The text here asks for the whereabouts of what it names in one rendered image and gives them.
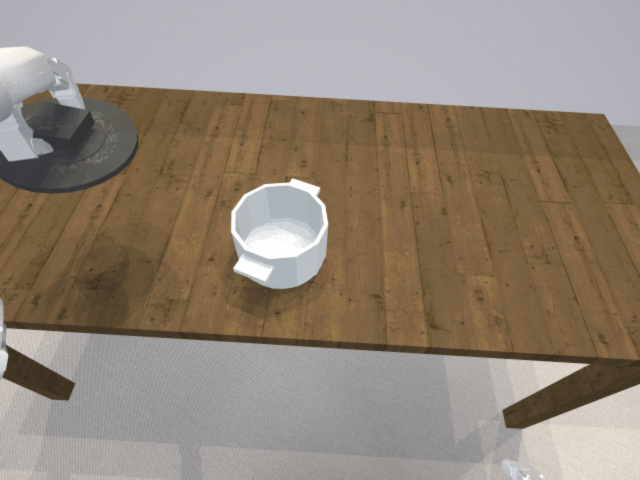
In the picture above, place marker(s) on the pot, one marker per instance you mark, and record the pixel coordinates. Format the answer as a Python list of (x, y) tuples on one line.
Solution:
[(280, 234)]

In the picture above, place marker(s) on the lid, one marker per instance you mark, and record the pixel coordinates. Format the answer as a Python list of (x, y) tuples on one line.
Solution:
[(107, 149)]

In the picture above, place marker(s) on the knob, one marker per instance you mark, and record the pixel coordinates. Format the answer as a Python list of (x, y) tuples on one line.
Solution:
[(63, 127)]

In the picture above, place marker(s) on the table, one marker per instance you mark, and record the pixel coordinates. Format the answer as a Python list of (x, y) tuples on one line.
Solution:
[(452, 230)]

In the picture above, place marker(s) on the right robot hand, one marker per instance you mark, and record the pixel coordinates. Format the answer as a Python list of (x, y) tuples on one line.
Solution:
[(518, 471)]

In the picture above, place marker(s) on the left robot hand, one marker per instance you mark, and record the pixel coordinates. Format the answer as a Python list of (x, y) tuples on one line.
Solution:
[(25, 72)]

